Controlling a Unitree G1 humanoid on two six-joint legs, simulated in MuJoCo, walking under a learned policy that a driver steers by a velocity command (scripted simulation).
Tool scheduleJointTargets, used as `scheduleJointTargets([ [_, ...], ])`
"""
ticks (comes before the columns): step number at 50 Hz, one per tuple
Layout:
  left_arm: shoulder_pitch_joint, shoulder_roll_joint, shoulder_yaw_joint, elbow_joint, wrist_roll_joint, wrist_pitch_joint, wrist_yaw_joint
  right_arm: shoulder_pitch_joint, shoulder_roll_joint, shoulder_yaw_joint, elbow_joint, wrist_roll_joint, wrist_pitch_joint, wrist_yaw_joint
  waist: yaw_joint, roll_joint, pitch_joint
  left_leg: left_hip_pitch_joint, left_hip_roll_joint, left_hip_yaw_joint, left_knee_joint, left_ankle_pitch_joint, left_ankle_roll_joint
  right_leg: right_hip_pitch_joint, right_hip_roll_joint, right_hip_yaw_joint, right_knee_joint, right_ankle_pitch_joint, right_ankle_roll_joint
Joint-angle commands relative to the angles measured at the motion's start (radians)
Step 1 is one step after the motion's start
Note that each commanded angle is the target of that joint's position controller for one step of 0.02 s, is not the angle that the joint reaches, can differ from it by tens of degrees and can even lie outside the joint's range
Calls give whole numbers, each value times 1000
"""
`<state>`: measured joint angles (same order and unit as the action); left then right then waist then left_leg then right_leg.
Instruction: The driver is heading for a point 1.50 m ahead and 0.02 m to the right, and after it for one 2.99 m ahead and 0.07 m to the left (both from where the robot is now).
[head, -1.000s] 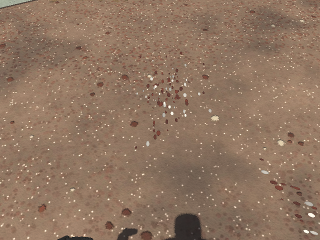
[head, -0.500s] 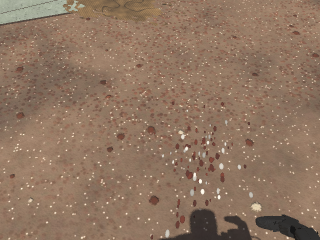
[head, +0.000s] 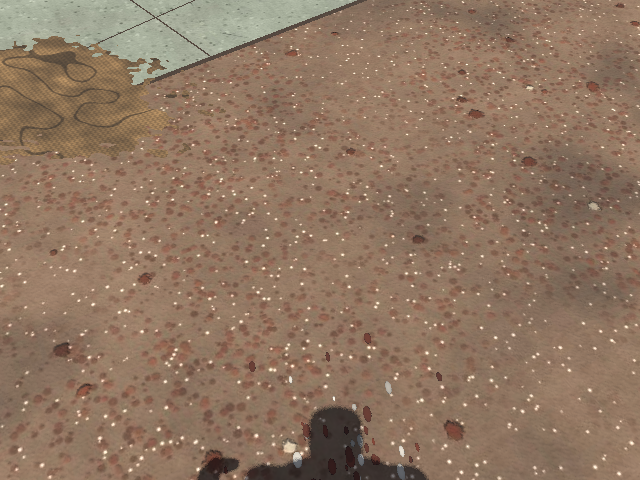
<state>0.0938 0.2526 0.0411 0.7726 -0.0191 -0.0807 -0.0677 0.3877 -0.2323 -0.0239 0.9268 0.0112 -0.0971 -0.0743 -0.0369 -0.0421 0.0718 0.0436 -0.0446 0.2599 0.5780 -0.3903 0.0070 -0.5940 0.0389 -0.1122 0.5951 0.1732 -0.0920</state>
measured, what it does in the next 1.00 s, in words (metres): walks ahead: right foot, then left foot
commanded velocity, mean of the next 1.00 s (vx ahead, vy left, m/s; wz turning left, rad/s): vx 0.12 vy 0.00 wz -0.13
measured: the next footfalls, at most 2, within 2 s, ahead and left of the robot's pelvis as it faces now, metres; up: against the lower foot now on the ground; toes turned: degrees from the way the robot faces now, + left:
right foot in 0.02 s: +0.23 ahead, -0.03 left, +0.00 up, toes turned -1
left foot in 0.46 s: +0.35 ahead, +0.12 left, +0.00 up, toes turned -35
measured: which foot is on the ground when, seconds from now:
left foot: down 0.00-0.00, up 0.02-0.44, down 0.46-0.86, up 0.88-1.00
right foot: up 0.00-0.00, down 0.02-0.46, up 0.48-0.82, down 0.84-1.00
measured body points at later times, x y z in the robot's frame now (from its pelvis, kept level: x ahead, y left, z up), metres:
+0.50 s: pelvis +0.19 +0.06 +0.01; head +0.21 +0.06 +0.46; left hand +0.48 +0.25 -0.06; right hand +0.24 -0.26 -0.07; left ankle +0.31 +0.14 -0.72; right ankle +0.19 -0.03 -0.72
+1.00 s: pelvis +0.22 +0.05 +0.03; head +0.23 +0.03 +0.48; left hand +0.38 +0.32 -0.06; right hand +0.31 -0.27 -0.07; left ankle +0.27 +0.19 -0.64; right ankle +0.16 -0.04 -0.72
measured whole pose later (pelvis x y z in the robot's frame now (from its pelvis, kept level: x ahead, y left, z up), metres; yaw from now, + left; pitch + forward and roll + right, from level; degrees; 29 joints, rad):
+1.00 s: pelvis +0.22 +0.05 +0.03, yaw -6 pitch +2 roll +0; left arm 0.23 0.28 0.08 0.71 0.00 -0.04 0.04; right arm 0.27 -0.35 -0.11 0.64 0.03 0.03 -0.02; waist 0.00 0.03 -0.02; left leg -0.62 -0.08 -0.12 1.07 -0.28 -0.02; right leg -0.12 0.03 0.03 0.35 -0.26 -0.03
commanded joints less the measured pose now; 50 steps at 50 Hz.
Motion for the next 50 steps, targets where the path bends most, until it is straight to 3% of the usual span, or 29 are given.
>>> scheduleJointTargets([
  [1, 504, 185, 80, 85, 2, 34, 37, -303, -129, -30, -167, -8, -8, 18, 296, -190, -152, -551, -49, -59, 869, -52, -100, 743, -54, 176, -142, 341, -117],
  [2, 333, 200, 46, 17, 72, 11, 38, -74, -14, 1, -204, -23, -23, 48, 58, -296, -218, -759, -101, -283, 1167, -302, -106, 786, -219, 576, -4, 839, -276],
  [3, 273, 243, 65, -69, 108, 7, 37, 13, -86, 1, -237, -11, -34, 68, 66, -218, -489, -769, -87, -463, 1216, -240, -86, 902, -371, 836, -144, 602, -418],
  [4, 155, 247, 79, -133, 70, 12, 37, -46, -162, -15, -262, -2, -32, 74, 31, -2, -394, -808, -53, -463, 1109, -165, -45, 779, -333, 847, -226, 228, -408],
  [5, 81, 205, 68, -159, 21, 16, 40, -105, -193, -31, -263, -13, -14, 64, -6, 153, -300, -806, -4, -446, 997, -101, -41, 629, -280, 801, -279, -43, -348],
  [6, 58, 178, 56, -170, 1, 21, 41, -140, -189, -34, -265, -26, 7, 53, -23, 203, -225, -757, 14, -436, 912, -77, -47, 473, -240, 770, -314, -122, -308],
  [7, 50, 177, 57, -178, 2, 27, 46, -163, -190, -40, -275, -30, 28, 46, -33, 174, -173, -709, 27, -435, 810, -69, -59, 362, -200, 718, -321, -88, -283],
  [9, 74, 172, 61, -180, 4, 41, 65, -212, -152, -36, -305, -39, 43, 37, -22, 128, -146, -631, 26, -406, 607, -38, -83, 253, -95, 581, -281, 91, -233],
  [12, 120, 211, 82, -182, -3, 81, 106, -291, -88, -23, -336, -24, 50, 25, 8, 45, -252, -579, -32, -392, 364, 100, -115, 309, -45, 539, -209, 209, -166],
  [14, 112, 210, 87, -203, -12, 108, 123, -322, -97, -28, -339, -8, 60, 24, 22, -16, -283, -580, -43, -413, 287, 164, -117, 354, -40, 566, -195, 64, -116],
  [17, 114, 191, 88, -231, -10, 127, 128, -396, -110, -38, -353, -6, 57, 28, 58, -88, -224, -582, -51, -435, 174, 187, -103, 361, -32, 636, -203, -174, -79],
  [21, 97, 151, 73, -257, 8, 130, 124, -350, -143, -51, -326, -16, 32, 53, 64, -146, -252, -463, -8, -421, -5, 227, -61, 428, -67, 654, -110, -107, -64],
  [23, 119, 93, 46, -246, 11, 126, 116, -322, -126, -48, -313, -28, 25, 68, 60, -84, -246, -258, 58, -429, -187, 444, 3, 343, -19, 605, -34, -269, -25],
  [24, 199, 26, 20, -226, 32, 123, 107, -356, -140, -40, -341, -55, 30, 70, 102, 114, -256, -159, 234, -611, -224, 625, 76, 263, 76, 491, 140, -628, 30],
  [25, 234, 82, 33, -229, 32, 115, 102, -341, -139, -37, -337, -88, 38, 69, 130, 295, -200, -208, 356, -798, -254, 760, 244, 194, 147, 396, 243, -862, 100],
  [26, 237, 142, 48, -215, 43, 104, 101, -349, -124, -33, -331, -77, 37, 73, 132, 295, -184, -283, 392, -930, -300, 563, 301, 180, 51, 354, 332, -804, 152],
  [27, 164, 187, 61, -201, 40, 101, 102, -342, -110, -32, -335, -46, 44, 76, 91, 194, -151, -290, 308, -862, -281, 415, 260, 177, 21, 325, 345, -721, 173],
  [29, 84, 186, 73, -208, 38, 106, 104, -298, -237, -74, -345, 6, 71, 71, 52, 133, -107, -268, 225, -829, -264, 271, 203, 89, 42, 252, 400, -689, 191],
  [30, 75, 158, 67, -209, 29, 103, 102, -274, -268, -87, -345, 9, 84, 65, 48, 128, -99, -262, 203, -824, -266, 242, 187, 74, 48, 243, 401, -683, 189],
  [32, 51, 102, 52, -203, 16, 99, 107, -241, -242, -90, -349, 6, 99, 58, 33, 167, -111, -247, 137, -771, -270, 233, 151, 99, 67, 211, 312, -658, 181],
  [34, 34, 81, 48, -194, 8, 93, 113, -215, -220, -92, -349, 9, 111, 52, 23, 223, -148, -202, 111, -775, -264, 234, 141, 135, 81, 211, 218, -640, 174],
  [40, 60, 113, 61, -145, -14, 51, 91, -188, -232, -119, -364, 23, 135, 32, 32, 285, -206, -168, 113, -897, -275, 209, 136, 311, 83, 255, -121, -530, 121],
  [42, 137, 149, 78, -100, -10, 50, 89, -203, -211, -115, -374, 38, 138, 26, 67, 249, -220, -316, 49, -850, -227, 97, 75, 538, -2, 250, -310, -350, 83],
  [43, 125, 185, 85, -108, 4, 57, 92, -143, -162, -102, -364, 33, 143, 28, 36, 107, -243, -472, -33, -743, -59, -114, 33, 680, -169, 368, -303, -335, 22],
  [44, 112, 244, 91, -119, 58, 59, 83, -172, -163, -104, -402, 43, 132, 34, 39, -214, -202, -707, -141, -514, 180, -197, 5, 641, -377, 617, -359, -405, -112],
  [45, 58, 213, 86, -134, 76, 44, 82, -192, -243, -124, -407, 29, 117, 41, 35, -180, -121, -808, -23, -505, 337, -99, -16, 571, -439, 637, -406, -574, -136],
  [46, 10, 170, 75, -149, 53, 35, 94, -183, -267, -130, -390, 25, 117, 47, 20, -146, -84, -845, 2, -472, 402, 2, -16, 570, -377, 548, -407, -664, -87],
  [48, 41, 148, 61, -142, 12, 20, 113, -148, -217, -114, -361, 5, 116, 56, 35, -104, -73, -936, 30, -432, 567, 104, -31, 641, -324, 451, -407, -660, -29],
  [50, 125, 143, 51, -125, 17, 6, 113, -169, -180, -95, -374, 12, 100, 74, 75, -70, -44, -1009, 73, -371, 684, 154, -41, 653, -300, 362, -418, -620, -22],
])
